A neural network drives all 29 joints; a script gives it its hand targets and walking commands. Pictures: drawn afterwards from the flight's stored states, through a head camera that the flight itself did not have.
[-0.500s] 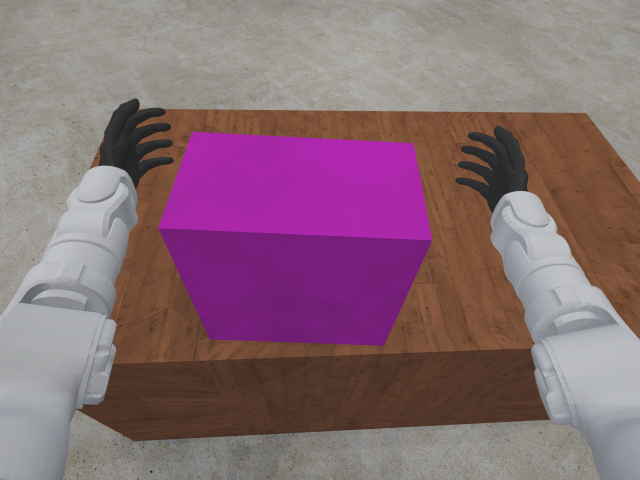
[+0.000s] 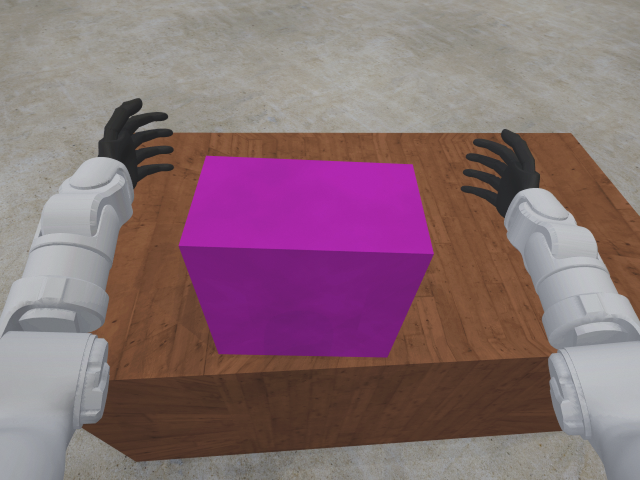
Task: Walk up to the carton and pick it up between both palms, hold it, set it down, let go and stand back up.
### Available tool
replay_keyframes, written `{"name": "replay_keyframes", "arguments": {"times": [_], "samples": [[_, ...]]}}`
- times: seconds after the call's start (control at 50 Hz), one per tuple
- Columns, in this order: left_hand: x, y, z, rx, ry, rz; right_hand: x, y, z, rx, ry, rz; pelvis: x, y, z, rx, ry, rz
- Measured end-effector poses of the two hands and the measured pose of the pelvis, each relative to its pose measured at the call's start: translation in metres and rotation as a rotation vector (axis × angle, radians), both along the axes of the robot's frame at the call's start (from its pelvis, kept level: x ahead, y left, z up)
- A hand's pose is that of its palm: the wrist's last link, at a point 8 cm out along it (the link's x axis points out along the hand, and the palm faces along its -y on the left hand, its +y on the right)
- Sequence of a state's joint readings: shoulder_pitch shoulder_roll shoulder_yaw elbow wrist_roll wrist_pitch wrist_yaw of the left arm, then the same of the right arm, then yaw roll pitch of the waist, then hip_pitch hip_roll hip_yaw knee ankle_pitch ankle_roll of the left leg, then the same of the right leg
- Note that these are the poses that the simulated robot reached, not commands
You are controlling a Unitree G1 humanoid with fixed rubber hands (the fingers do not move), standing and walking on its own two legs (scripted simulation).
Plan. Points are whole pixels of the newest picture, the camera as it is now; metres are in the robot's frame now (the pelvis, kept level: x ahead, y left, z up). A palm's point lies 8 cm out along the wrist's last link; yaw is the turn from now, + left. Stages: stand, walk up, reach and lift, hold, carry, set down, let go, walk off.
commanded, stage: set down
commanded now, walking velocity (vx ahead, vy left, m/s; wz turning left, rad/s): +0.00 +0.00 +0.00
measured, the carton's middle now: (306, 267) +0.42 +0.01 -0.02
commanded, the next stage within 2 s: none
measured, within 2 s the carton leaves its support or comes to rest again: neither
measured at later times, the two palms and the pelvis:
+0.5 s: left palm (116, 266) +0.35 +0.24 +0.08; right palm (503, 274) +0.33 -0.24 +0.08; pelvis +0.00 -0.02 +0.00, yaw +0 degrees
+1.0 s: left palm (124, 330) +0.30 +0.23 +0.03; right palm (515, 334) +0.27 -0.25 +0.03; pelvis +0.01 -0.01 +0.00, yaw +0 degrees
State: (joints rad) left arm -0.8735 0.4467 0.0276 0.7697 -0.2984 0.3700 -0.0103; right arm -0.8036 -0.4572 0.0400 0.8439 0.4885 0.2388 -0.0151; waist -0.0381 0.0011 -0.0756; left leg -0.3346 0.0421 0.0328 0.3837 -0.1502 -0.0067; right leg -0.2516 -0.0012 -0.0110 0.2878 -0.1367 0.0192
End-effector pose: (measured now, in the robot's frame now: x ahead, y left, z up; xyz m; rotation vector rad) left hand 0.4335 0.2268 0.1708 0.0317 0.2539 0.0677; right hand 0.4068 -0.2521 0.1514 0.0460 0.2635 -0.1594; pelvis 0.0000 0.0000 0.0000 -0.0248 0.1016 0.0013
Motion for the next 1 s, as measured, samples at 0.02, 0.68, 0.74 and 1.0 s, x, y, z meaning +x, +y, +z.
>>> {"name": "replay_keyframes", "arguments": {"times": [0.02,0.68,0.74,1.0], "samples": [[-0.003,-0.001,-0.004,0.001,0.006,0.000,-0.003,0.000,-0.004,0.005,-0.002,0.001,0.000,0.000,0.000,0.000,-0.006,0.002],[-0.098,0.013,-0.113,0.010,0.038,0.036,-0.092,0.008,-0.104,-0.020,0.011,-0.019,0.003,-0.007,0.000,0.016,-0.073,-0.001],[-0.101,0.012,-0.115,-0.002,0.017,0.031,-0.099,0.006,-0.107,-0.024,-0.003,-0.026,0.006,-0.006,0.000,0.015,-0.068,-0.005],[-0.137,0.007,-0.144,0.003,0.027,0.014,-0.133,-0.002,-0.120,-0.039,0.007,-0.020,0.013,-0.007,0.000,0.013,-0.105,-0.004]]}}
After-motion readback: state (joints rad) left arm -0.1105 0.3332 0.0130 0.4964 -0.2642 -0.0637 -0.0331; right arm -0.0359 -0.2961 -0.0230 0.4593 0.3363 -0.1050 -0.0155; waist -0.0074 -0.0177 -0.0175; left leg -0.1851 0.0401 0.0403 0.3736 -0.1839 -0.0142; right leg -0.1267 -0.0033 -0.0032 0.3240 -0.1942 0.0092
